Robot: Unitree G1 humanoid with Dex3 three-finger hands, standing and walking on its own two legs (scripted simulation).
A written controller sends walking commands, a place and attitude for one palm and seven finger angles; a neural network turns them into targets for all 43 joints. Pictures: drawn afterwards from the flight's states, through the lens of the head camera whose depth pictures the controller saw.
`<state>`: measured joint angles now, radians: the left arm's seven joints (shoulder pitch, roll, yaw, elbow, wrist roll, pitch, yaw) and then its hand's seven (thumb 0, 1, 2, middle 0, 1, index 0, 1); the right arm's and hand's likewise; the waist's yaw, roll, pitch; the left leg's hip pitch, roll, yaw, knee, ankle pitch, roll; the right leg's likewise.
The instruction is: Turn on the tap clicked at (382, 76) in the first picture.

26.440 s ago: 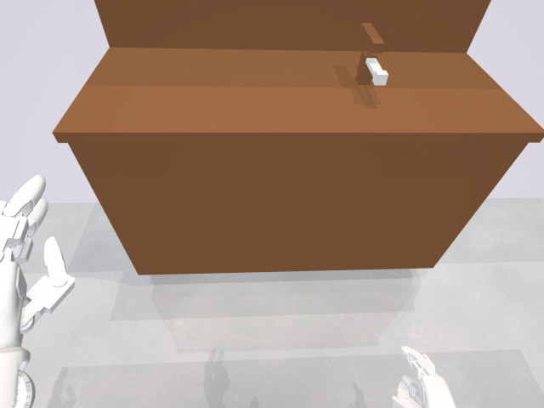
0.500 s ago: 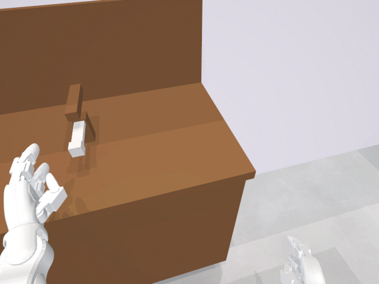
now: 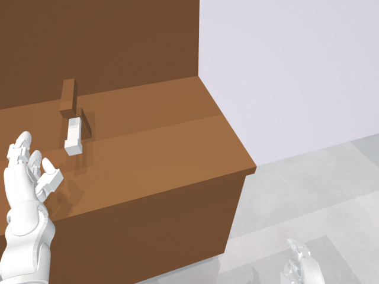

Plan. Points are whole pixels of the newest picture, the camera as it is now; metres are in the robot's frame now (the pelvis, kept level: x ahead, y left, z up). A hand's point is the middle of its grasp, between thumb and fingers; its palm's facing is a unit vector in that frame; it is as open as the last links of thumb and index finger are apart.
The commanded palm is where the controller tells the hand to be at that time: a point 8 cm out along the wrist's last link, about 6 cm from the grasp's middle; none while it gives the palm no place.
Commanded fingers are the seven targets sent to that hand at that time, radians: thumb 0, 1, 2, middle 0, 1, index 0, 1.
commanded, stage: reach beside the lever's end, fingers flat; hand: left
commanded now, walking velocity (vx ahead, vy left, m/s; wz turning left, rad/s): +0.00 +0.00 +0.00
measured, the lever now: (73, 146) +0.37 +0.31 +0.09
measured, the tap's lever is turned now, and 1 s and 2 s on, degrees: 0 0 8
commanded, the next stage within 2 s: push the lever round in 0.96 s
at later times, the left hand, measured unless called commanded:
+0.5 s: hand (57, 165) +0.31 +0.32 +0.10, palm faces +0.59 -0.80 -0.09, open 7.8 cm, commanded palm +0.27 +0.36 +0.09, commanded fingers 0.00 0.90 0.90 -0.15 -0.15 -0.15 -0.15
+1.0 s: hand (55, 162) +0.33 +0.33 +0.09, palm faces +0.58 -0.81 -0.09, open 7.9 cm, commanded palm +0.28 +0.36 +0.09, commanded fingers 0.00 0.90 0.90 -0.15 -0.15 -0.15 -0.15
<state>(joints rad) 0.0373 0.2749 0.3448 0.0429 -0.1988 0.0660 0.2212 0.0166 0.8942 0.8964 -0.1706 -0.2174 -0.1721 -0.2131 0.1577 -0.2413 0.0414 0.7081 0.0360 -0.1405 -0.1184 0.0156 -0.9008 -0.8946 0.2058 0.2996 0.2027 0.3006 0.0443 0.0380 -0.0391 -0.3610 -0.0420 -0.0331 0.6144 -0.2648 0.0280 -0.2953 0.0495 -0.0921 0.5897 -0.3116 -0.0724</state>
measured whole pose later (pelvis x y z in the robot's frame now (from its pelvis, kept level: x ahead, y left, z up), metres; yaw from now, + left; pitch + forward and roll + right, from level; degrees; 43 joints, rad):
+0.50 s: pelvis +0.00 +0.01 +0.00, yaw +0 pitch +3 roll -1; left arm -0.10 0.31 0.40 0.28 -0.18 -0.05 0.18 0.02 0.89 0.90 -0.15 -0.16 -0.15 -0.15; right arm 0.20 -0.25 0.03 0.71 0.03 -0.12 -0.11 0.01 -0.90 -0.89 0.21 0.30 0.20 0.30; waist 0.02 0.04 -0.05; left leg -0.42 -0.05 -0.03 0.66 -0.28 0.04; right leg -0.35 0.05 -0.09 0.62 -0.32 -0.06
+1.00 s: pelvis +0.01 +0.02 -0.01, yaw -1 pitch +5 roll -2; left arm -0.12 0.34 0.45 0.37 -0.18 -0.11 0.14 0.02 0.89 0.90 -0.15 -0.15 -0.15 -0.15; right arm 0.25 -0.26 0.01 0.70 0.03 -0.09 -0.10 0.01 -0.90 -0.89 0.21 0.30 0.20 0.30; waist 0.01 0.03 -0.07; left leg -0.47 -0.04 -0.02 0.69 -0.31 0.05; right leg -0.39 0.05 -0.08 0.64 -0.34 -0.05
